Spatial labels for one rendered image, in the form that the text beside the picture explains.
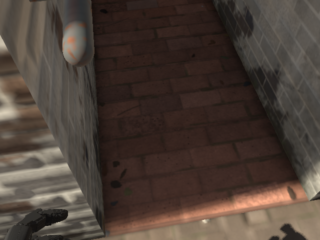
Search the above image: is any left robot hand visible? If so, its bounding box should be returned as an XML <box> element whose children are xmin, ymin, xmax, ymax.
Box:
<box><xmin>4</xmin><ymin>208</ymin><xmax>68</xmax><ymax>240</ymax></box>

